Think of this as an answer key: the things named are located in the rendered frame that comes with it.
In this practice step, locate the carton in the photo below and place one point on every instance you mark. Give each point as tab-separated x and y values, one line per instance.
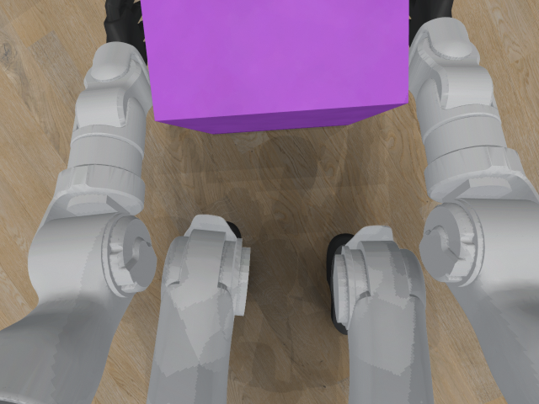
231	66

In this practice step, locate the robot left forearm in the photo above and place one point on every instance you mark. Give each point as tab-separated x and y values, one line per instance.
103	173

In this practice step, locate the right robot hand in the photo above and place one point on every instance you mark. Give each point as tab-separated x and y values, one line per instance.
422	11

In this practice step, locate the right robot upper arm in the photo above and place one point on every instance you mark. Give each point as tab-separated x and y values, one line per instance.
487	252

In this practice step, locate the left robot thigh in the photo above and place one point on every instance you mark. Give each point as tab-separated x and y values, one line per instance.
194	332

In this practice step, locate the right robot shin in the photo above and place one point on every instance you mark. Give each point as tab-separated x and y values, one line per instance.
415	276

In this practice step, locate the left robot upper arm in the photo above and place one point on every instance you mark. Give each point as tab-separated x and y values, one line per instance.
85	271

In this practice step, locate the left robot hand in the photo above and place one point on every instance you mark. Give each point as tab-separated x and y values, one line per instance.
121	24

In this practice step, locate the robot right forearm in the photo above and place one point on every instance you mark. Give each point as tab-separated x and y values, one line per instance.
459	120

